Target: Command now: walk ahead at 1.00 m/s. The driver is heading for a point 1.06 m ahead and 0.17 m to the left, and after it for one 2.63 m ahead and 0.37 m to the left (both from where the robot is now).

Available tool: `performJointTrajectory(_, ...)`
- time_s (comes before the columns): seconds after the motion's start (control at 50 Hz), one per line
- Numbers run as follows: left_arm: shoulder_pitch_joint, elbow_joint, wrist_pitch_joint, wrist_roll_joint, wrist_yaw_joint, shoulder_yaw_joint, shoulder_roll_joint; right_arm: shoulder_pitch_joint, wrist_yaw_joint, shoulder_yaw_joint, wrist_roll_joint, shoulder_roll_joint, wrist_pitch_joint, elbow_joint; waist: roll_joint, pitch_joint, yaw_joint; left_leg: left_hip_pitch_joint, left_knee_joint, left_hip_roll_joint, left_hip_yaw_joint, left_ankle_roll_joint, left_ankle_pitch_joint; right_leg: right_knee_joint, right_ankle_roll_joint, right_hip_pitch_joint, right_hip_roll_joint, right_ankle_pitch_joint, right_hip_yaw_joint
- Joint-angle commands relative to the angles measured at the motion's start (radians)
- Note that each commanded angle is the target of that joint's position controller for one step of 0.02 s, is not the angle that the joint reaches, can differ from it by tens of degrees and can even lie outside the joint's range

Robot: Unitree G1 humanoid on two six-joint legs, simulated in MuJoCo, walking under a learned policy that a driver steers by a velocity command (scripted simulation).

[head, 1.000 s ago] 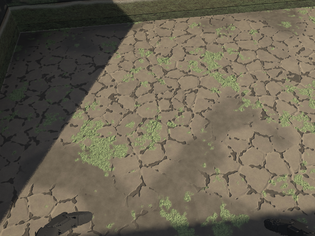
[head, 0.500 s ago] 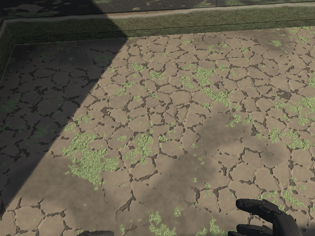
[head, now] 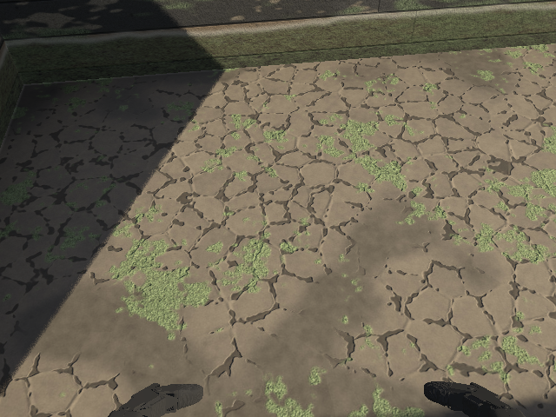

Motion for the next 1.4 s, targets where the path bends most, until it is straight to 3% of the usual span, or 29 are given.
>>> performJointTrajectory(0.02, -0.084, -0.095, -0.019, 0.0, 0.002, 0.016, 0.057, -0.103, -0.002, -0.011, 0.0, -0.05, -0.018, -0.1, -0.011, -0.122, 0.002, 0.213, -0.033, 0.001, -0.087, -0.014, 0.137, -0.138, 0.022, -0.142, -0.091, 0.226, 0.112)
performJointTrajectory(1.08, -0.145, -0.098, -0.016, 0.002, -0.002, 0.013, 0.058, -0.104, -0.005, -0.012, 0.004, -0.059, -0.014, -0.091, -0.012, -0.116, 0.001, 0.187, -0.054, -0.012, -0.108, -0.023, 0.154, -0.187, 0.028, -0.076, -0.091, 0.182, 0.143)
performJointTrajectory(1.16, -0.082, -0.065, -0.017, 0.0, 0.009, 0.015, 0.066, -0.05, -0.003, -0.018, -0.003, -0.072, -0.008, -0.081, -0.027, -0.131, -0.018, 0.189, -0.045, -0.027, -0.105, -0.025, 0.064, -0.169, 0.004, -0.053, -0.102, 0.284, 0.177)
performJointTrajectory(1.32, -0.027, -0.042, -0.012, 0.005, 0.012, 0.024, 0.087, 0.071, -0.003, -0.023, -0.006, -0.1, 0.002, -0.023, -0.037, -0.062, -0.037, 0.143, -0.089, -0.007, -0.114, -0.009, -0.047, -0.232, -0.014, -0.076, -0.126, 0.13, 0.235)
performJointTrajectory(1.34, 0.003, -0.037, -0.004, 0.006, 0.014, 0.025, 0.085, 0.078, -0.006, -0.021, -0.007, -0.107, 0.001, -0.017, -0.048, -0.052, -0.015, 0.134, -0.117, 0.0, -0.127, -0.004, -0.047, -0.247, -0.008, -0.072, -0.124, 0.141, 0.236)
performJointTrajectory(1.4, 0.03, -0.019, 0.006, 0.011, 0.019, 0.028, 0.086, 0.098, -0.009, -0.024, -0.004, -0.118, 0.0, 0.007, -0.007, -0.047, -0.013, 0.144, -0.157, 0.016, -0.138, 0.0, 0.022, -0.24, 0.004, -0.035, -0.123, 0.224, 0.223)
